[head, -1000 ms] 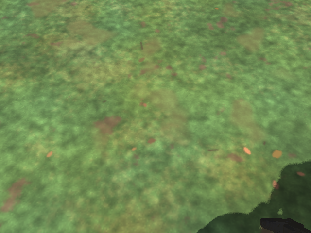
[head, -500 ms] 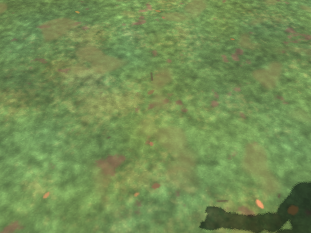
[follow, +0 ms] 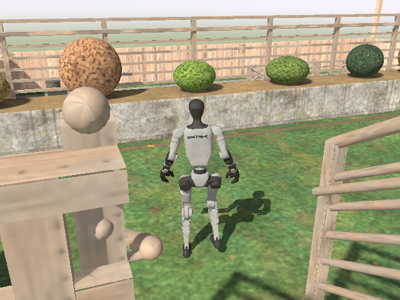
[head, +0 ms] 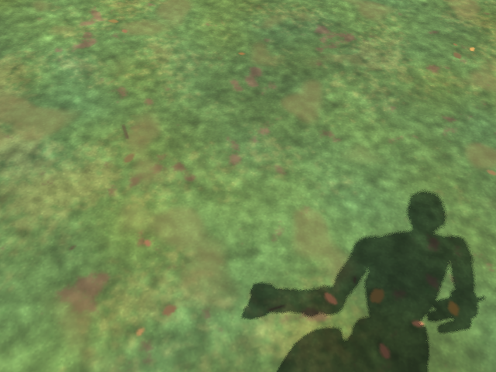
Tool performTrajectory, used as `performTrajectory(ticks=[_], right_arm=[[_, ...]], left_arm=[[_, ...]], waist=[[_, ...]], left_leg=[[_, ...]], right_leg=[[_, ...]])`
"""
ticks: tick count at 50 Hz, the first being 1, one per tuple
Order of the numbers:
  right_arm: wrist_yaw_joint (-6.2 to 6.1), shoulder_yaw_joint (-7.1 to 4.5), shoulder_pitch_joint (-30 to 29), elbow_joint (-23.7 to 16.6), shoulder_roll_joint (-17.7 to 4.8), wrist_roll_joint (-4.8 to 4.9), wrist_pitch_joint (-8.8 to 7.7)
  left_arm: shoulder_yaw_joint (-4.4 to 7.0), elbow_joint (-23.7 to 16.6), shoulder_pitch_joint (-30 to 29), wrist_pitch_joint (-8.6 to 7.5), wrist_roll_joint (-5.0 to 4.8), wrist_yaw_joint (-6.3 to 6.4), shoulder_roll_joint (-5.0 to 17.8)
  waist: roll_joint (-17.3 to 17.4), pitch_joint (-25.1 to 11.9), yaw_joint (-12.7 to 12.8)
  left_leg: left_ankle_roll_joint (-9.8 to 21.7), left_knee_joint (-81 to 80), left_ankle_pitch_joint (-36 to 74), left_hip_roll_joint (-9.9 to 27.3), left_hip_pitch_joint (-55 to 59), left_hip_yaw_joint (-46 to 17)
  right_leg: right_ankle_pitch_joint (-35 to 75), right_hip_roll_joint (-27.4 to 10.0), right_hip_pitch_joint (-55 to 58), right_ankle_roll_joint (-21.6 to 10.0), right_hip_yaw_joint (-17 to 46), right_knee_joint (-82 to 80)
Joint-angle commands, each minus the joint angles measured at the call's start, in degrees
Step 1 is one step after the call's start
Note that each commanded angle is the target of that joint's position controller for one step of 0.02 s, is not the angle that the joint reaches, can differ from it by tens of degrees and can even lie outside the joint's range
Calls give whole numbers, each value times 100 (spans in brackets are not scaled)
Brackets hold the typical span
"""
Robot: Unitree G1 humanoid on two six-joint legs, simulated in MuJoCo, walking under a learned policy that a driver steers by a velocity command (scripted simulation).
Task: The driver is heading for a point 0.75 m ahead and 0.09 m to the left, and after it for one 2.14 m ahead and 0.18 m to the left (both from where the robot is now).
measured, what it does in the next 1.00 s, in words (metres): walks ahead: right foot, then left foot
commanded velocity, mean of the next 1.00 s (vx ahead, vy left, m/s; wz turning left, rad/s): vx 0.24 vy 0.00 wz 0.17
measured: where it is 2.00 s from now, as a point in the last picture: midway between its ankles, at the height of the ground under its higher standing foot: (202, 261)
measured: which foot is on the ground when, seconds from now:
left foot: down 0.00-0.34, up 0.36-0.64, down 0.66-1.00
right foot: up 0.00-0.20, down 0.22-0.66, up 0.68-1.00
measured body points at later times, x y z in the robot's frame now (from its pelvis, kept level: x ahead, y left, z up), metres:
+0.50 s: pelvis +0.01 -0.02 +0.00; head +0.02 -0.01 +0.45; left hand +0.12 +0.24 -0.12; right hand +0.12 -0.30 -0.11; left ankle +0.01 +0.10 -0.70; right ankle -0.02 -0.15 -0.74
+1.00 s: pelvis +0.19 +0.07 +0.01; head +0.21 +0.11 +0.46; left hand +0.35 +0.36 -0.08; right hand +0.28 -0.19 -0.10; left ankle +0.09 +0.12 -0.74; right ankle +0.42 -0.06 -0.68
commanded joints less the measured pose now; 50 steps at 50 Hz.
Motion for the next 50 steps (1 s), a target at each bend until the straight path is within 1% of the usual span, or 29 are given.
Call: performTrajectory(ticks=[1, 4, 6, 8, 10, 11, 12, 13, 14, 15, 16, 17, 19, 20, 22, 24, 28, 30, 32, 33, 34, 35, 36, 37, 38, 40, 44, 47, 50], right_arm=[[-40, -79, -586, -528, -607, 77, -104], [-69, -67, -325, -425, -604, 65, -54], [-53, -107, -255, -378, -778, 91, -15], [-20, -137, -96, -319, -920, 146, 20], [1, -87, -3, -231, -821, 249, 16], [20, -48, 183, -174, -736, 219, -48], [80, 34, 256, -253, -519, 23, -142], [114, 109, 388, -250, -248, -26, -218], [96, 82, -30, -242, -497, -66, -211], [94, 48, -253, -241, -575, -33, -190], [83, 68, -206, -148, -476, 3, -140], [76, 57, -177, -139, -509, 56, -79], [74, 32, -348, -244, -530, 211, -63], [86, 8, -549, -350, -588, 266, -99], [130, -56, -692, -467, -640, 359, -157], [189, -61, -507, -393, -582, 357, -202], [357, 25, -240, -263, -438, 260, -209], [380, -17, 229, -130, -524, 268, -171], [322, -182, 1138, 161, -794, 270, -125], [249, -349, 1734, 214, -1309, 292, -144], [283, -373, 1850, -36, -1926, 245, -268], [320, -277, 1549, -153, -1585, 175, -379], [325, -188, 1294, -223, -1291, 149, -448], [321, -127, 1008, -301, -1120, 142, -452], [298, -86, 749, -365, -1033, 132, -422], [228, -46, 688, -429, -959, 120, -399], [74, -49, 1009, -281, -941, 190, -396], [26, -39, 1172, -128, -916, 190, -382], [31, -36, 1371, 21, -926, 193, -391]], left_arm=[[91, -219, 294, -5, -10, 13, 304], [-65, -390, -103, -27, -19, -8, 44], [-160, -473, -263, -34, 5, -61, -89], [-115, -437, -181, -44, -42, -90, 79], [-103, -276, 113, -64, -15, -111, 106], [-88, -305, 177, -67, 40, -88, 277], [-27, -352, 338, -53, 104, -30, 676], [-74, -252, 25, -42, 129, -58, 545], [-147, -371, -164, -82, 117, -129, 145], [-184, -310, -144, -119, 166, -158, 26], [-191, -238, -14, -147, 180, -157, 41], [-138, -211, 82, -168, 141, -155, 226], [-31, -125, 492, -191, 85, -111, 600], [4, -85, 685, -235, 56, -81, 697], [7, 35, 920, -416, 43, -28, 641], [-22, 29, 678, -540, -45, -18, 451], [61, -41, 66, -593, -63, -134, 598], [83, 1, 19, -570, -141, -191, 641], [-2, 40, 127, -560, -57, -202, 391], [-118, -76, 30, -579, 81, -201, 27], [-204, -546, -164, -709, 85, -167, -209], [-132, -500, -167, -838, -195, -198, 219], [-86, -494, -329, -913, -282, -238, 467], [-78, -381, -253, -943, -160, -229, 461], [-58, -301, -211, -951, 3, -208, 436], [-29, -256, -197, -896, 77, -246, 400], [-102, -302, -654, -821, 84, -245, 185], [-190, -360, -1134, -837, 17, -335, 14], [-245, -474, -1621, -864, -67, -442, -19]], waist=[[869, -240, 246], [1134, -373, 43], [1386, -428, -68], [1435, -404, -111], [1248, -286, 72], [1038, -408, 42], [106, -776, -125], [-884, -798, -388], [-600, -626, -103], [-431, -493, -29], [-376, -488, 15], [-524, -255, 107], [-979, 323, 332], [-1109, 608, 466], [-1023, 800, 514], [-622, 633, 353], [-482, 170, 126], [-318, 42, -105], [153, -153, -455], [1453, -144, -682], [2558, -360, -521], [1643, -333, -482], [1200, 38, -402], [720, 174, -228], [549, 226, -96], [713, 134, -3], [579, 154, -105], [792, 234, -309], [744, 470, -519]], left_leg=[[1031, -912, 1896, 1252, 445, -1063], [1032, -764, 1959, 1155, 917, -820], [1057, -697, 2013, 1172, 773, -749], [1099, -559, 2111, 1236, 740, -864], [859, -347, 2132, 1119, 527, -813], [543, -254, 1826, 1040, 210, -778], [164, 337, 1020, 659, -254, -358], [-155, 78, -94, 328, -142, 62], [-343, 79, 57, 315, 176, 72], [-377, 80, 274, 281, 232, 128], [-351, 153, 77, 198, 252, 230], [-305, 413, -420, 21, -11, 397], [-143, 1257, -1117, -142, -984, 597], [-31, 1817, -1311, -5, -1429, 407], [173, 2949, -1746, 371, -2584, -155], [250, 2850, -1402, 563, -2838, -312], [163, 1648, -559, 454, -927, 334], [155, 1078, 36, 213, 6, 659], [301, 863, -228, -199, 1184, 865], [714, -37, -777, 634, 1719, -726], [1828, -1628, -2298, 1840, 2311, -4435], [2029, -2073, -3231, 2187, 2284, -4923], [1822, -1895, -3061, 2083, 1957, -4387], [1567, -1694, -2339, 1824, 1579, -3658], [1374, -1628, -1546, 1536, 1211, -3037], [1232, -1743, -552, 1132, 963, -2308], [1135, -1766, 1008, 896, 1145, -1489], [929, -1793, 1314, 753, 1081, -1010], [891, -1861, 1234, 906, 1267, -897]], right_leg=[[169, -184, -235, 238, -34, 896], [231, -491, 117, 366, -295, -575], [-76, -657, 864, 352, -661, -1582], [183, -575, 1338, 288, -909, -2434], [1505, -535, 2091, 33, -952, -4041], [2127, -809, 2710, -148, -545, -4160], [3854, -1584, 3411, -411, 213, -3721], [3547, -1826, 2838, -869, 294, -3553], [2556, -1598, 2395, -886, 264, -3676], [1966, -1390, 2250, -716, 139, -3712], [1146, -1214, 2214, -600, -43, -3778], [141, -1208, 2125, -638, 8, -3942], [-1874, -1821, 2062, -1026, 851, -4639], [-2181, -2211, 2015, -1276, 1375, -4917], [-1842, -2757, 2552, -1584, 1939, -5110], [-1129, -2688, 3010, -1443, 1459, -5124], [513, -2054, 2197, -1068, -259, -4953], [203, -1998, 1785, -988, -623, -4548], [275, -1726, 1183, -749, -1065, -3242], [310, -1240, 366, -296, -1716, -988], [-1069, -261, -1383, -40, -1053, 742], [-784, -644, -1942, -208, -354, 1428], [-225, -909, -2106, -404, -328, 1395], [304, -1123, -1844, -458, -355, 1074], [721, -1255, -1478, -440, -346, 555], [1371, -1202, -964, -319, -456, 16], [2404, -991, -961, -9, -597, -1296], [3199, -894, -603, 51, -782, -2268], [3482, -912, -568, -79, -885, -2783]])
Next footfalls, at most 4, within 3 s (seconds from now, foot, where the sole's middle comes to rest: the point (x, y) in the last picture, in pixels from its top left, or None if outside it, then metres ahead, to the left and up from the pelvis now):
0.22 right None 0.02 -0.15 -0.78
0.66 left None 0.13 0.13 -0.78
1.18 right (229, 358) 0.52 0.03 -0.78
1.64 left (153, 270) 0.78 0.26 -0.78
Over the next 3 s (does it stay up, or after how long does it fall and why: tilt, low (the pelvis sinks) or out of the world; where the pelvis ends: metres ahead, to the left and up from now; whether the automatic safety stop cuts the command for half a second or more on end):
stays up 1.27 0.17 0.00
